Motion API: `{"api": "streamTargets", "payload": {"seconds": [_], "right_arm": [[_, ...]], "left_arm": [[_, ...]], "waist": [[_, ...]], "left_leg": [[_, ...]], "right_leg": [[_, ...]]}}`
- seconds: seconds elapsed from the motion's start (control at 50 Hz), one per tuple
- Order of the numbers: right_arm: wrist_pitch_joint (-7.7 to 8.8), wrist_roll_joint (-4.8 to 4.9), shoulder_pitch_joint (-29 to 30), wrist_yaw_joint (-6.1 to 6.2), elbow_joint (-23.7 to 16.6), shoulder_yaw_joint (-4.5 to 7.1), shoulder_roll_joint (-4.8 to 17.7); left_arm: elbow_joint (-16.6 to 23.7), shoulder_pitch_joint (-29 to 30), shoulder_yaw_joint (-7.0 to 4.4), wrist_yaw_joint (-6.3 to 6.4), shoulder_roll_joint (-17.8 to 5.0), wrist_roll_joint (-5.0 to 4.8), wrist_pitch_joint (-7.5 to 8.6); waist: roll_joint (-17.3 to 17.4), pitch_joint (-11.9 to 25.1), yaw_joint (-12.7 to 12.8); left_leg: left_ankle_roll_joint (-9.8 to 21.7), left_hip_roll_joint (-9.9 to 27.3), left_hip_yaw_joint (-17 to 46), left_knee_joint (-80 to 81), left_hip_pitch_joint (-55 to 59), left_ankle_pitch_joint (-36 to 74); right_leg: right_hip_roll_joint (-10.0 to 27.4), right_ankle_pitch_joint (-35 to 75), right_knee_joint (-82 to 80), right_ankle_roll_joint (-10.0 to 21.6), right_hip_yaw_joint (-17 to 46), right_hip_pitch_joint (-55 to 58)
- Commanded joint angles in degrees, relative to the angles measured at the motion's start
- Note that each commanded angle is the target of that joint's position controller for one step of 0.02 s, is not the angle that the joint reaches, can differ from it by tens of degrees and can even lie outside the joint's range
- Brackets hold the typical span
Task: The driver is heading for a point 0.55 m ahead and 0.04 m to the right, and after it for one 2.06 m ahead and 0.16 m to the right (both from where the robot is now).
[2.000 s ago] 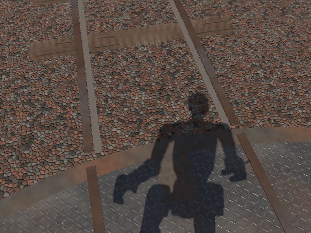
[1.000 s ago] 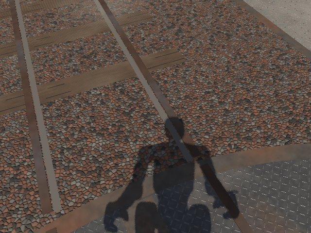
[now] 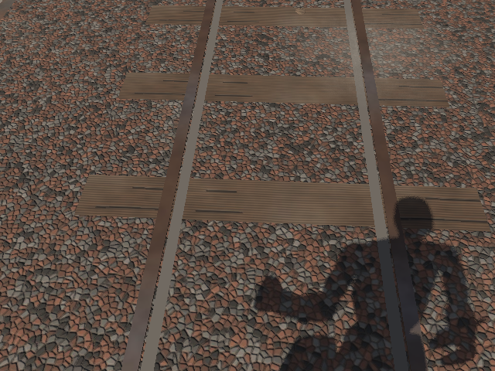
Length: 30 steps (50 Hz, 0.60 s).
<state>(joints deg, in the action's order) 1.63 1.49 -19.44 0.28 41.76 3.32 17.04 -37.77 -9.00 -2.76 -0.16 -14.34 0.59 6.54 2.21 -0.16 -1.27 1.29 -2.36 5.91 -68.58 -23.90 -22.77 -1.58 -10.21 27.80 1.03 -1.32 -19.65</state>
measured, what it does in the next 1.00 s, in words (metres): walks ahead: left foot, then right foot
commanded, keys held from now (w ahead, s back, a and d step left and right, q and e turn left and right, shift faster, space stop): w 0.38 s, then w+e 0.28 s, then e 0.34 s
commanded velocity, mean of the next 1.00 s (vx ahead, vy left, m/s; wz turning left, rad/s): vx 0.42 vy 0.00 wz -0.11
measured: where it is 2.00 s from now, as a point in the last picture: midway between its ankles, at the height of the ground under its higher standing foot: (232, 345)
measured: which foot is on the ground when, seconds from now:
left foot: up 0.00-0.34, down 0.36-0.90, up 0.92-1.00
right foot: down 0.00-0.36, up 0.38-0.86, down 0.88-1.00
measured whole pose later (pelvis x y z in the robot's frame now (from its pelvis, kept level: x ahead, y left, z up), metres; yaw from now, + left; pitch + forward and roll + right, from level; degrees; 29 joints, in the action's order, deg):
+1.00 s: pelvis +0.48 +0.05 -0.01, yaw -11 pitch +3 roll +1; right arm 2.3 -0.1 -10.8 1.2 42.4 2.7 16.8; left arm -37.2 -7.5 -3.6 -2.0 -17.0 -0.2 1.8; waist 0.0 -4.2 -0.2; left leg -2.2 -0.3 1.7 -72.6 -24.2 -29.7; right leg -4.7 -5.8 31.2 5.2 -0.1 -27.9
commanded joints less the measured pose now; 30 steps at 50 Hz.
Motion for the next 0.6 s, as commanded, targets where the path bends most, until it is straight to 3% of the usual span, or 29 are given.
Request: {"api": "streamTargets", "payload": {"seconds": [0.02,0.06,0.1,0.18,0.24,0.28,0.32,0.34,0.36,0.38,0.4,0.42,0.44,0.46,0.48,0.5,0.54,0.6], "right_arm": [[0.71,0.04,3.54,-0.47,-6.50,1.48,4.18],[0.33,-0.10,3.54,-0.64,-6.35,0.91,1.95],[0.45,-0.73,6.23,-0.71,-7.11,0.41,1.19],[1.78,-0.95,13.33,-1.91,-8.06,-0.58,0.27],[2.29,-0.39,18.64,-2.55,-9.72,-0.61,0.83],[2.42,-0.22,20.30,-2.79,-10.77,-0.26,1.96],[2.54,-0.54,17.63,-2.79,-10.49,0.54,3.52],[2.51,-0.89,11.75,-2.51,-8.75,1.56,5.09],[2.31,-1.11,2.88,-1.95,-6.15,3.06,8.00],[1.89,-1.98,-6.41,-1.04,-4.90,4.31,13.21],[1.96,-1.87,-6.67,-1.29,-4.92,4.09,14.81],[2.28,-1.39,-4.98,-1.44,-4.88,2.84,9.66],[2.56,-1.08,-1.68,-1.52,-4.83,2.10,7.75],[2.79,-1.27,2.10,-1.72,-4.85,1.56,5.96],[3.19,-1.63,4.65,-1.98,-4.83,1.15,4.23],[3.71,-1.99,6.06,-2.05,-4.55,1.05,3.40],[4.92,-2.17,6.40,-1.97,-3.26,1.37,3.36],[5.43,-2.64,4.94,-1.20,-1.10,1.88,4.27]], "left_arm": [[0.54,-5.29,-1.70,-0.04,-5.64,0.25,0.12],[-1.07,-5.70,-1.92,-0.53,-6.14,-0.34,0.67],[-2.53,-6.16,-2.49,-0.64,-7.97,-0.56,0.87],[-4.59,-6.89,-2.80,-0.43,-10.09,-1.45,0.07],[-6.66,-10.49,-3.07,-0.45,-11.82,-2.20,-0.63],[-7.86,-11.64,-3.25,-0.41,-12.61,-2.57,-1.24],[-8.59,-11.20,-3.37,-0.16,-13.48,-2.82,-1.93],[-8.85,-10.75,-3.16,0.02,-13.27,-2.92,-2.22],[-8.81,-11.28,-2.39,0.27,-11.57,-2.38,-2.23],[-6.73,-12.28,-0.75,0.38,-7.34,-0.68,-1.84],[-6.49,-17.01,0.56,0.05,-3.82,-1.16,-0.72],[-6.78,-12.94,-1.02,-0.30,-9.73,-2.79,-0.26],[-5.57,-9.13,-1.37,-0.44,-10.72,-3.44,-0.13],[-5.60,-7.35,-1.32,-0.11,-9.84,-2.72,-0.33],[-5.76,-7.35,-1.59,0.01,-9.42,-2.03,-0.93],[-6.38,-9.07,-1.59,-0.08,-8.56,-2.13,-1.77],[-6.96,-10.17,-1.39,0.04,-6.49,-2.37,-3.12],[-5.66,-6.50,-1.47,0.27,-5.69,-2.11,-3.72]], "waist": [[-7.97,0.06,2.59],[-7.92,-0.50,1.72],[-6.96,-1.04,1.69],[-5.99,-1.49,3.64],[-6.54,-2.30,5.47],[-7.24,-2.94,5.17],[-7.86,-1.41,2.46],[-7.26,2.15,-1.04],[-6.02,7.86,-4.93],[3.77,16.19,-7.21],[14.32,22.22,-4.00],[7.47,16.28,-5.58],[5.57,9.00,-4.38],[2.03,5.70,-2.32],[2.71,3.05,-0.53],[3.98,2.64,1.10],[3.06,1.64,2.30],[1.03,-0.83,1.81]], "left_leg": [[-0.75,6.71,1.35,-0.82,-16.59,4.69],[-1.03,6.65,0.45,3.05,-15.62,5.31],[-1.45,7.12,0.10,9.51,-16.72,8.38],[-1.03,7.39,-3.70,25.05,-12.72,20.02],[-0.34,6.20,-5.48,31.59,-9.84,21.47],[1.12,5.59,-5.71,34.52,-9.27,18.43],[3.12,3.71,-7.38,37.80,-3.35,15.80],[4.52,1.89,-9.03,40.18,5.80,17.05],[6.19,2.41,-8.03,39.49,19.35,18.08],[11.34,16.26,10.53,39.43,37.97,17.17],[18.07,25.60,34.78,48.30,46.05,7.37],[15.91,24.19,31.36,50.29,41.42,2.53],[13.72,22.38,22.12,51.22,33.84,5.50],[12.17,19.73,16.24,52.75,26.77,9.46],[11.35,17.68,11.58,54.81,21.46,13.43],[10.87,16.62,8.22,56.83,17.95,15.79],[11.07,16.13,3.15,59.35,14.99,21.55],[10.56,15.94,-2.86,60.59,16.00,28.14]], "right_leg": [[15.59,2.34,-15.13,9.37,17.33,14.38],[15.05,6.68,-17.22,10.68,13.40,12.02],[15.66,11.13,-18.48,11.75,10.82,12.27],[13.75,13.49,-18.89,10.31,4.57,12.55],[14.96,12.03,-18.33,9.52,3.99,14.59],[16.78,13.30,-17.03,8.82,4.49,17.73],[17.09,22.53,-12.36,7.54,3.51,19.59],[15.19,31.11,-5.10,6.20,1.00,18.55],[12.34,31.73,6.23,4.25,-1.72,13.15],[7.58,11.73,27.25,1.02,-4.18,-3.20],[-0.04,-23.70,41.56,-0.44,3.39,-18.32],[3.04,-22.00,46.99,0.02,8.09,-24.35],[5.43,-16.44,45.97,0.71,6.92,-25.85],[7.71,-11.46,43.15,0.57,6.14,-23.59],[9.11,-7.92,40.53,0.25,6.41,-21.22],[10.00,-5.29,39.70,-0.07,7.04,-17.80],[9.75,-2.33,38.71,-0.87,7.49,-16.44],[8.87,4.34,33.18,-1.82,9.44,-21.11]]}}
